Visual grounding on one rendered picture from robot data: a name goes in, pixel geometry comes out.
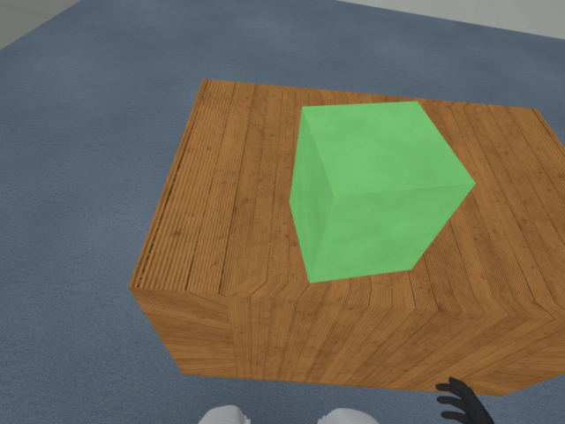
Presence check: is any carton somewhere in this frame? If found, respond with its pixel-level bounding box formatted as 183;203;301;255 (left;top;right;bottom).
290;102;476;283

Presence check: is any pedestal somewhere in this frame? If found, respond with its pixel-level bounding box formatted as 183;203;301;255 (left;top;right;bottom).
128;79;565;397

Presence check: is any right robot hand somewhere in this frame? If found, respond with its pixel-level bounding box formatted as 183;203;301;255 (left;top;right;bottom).
435;377;494;424

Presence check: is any robot left thigh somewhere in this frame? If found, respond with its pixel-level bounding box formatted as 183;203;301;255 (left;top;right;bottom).
198;406;251;424

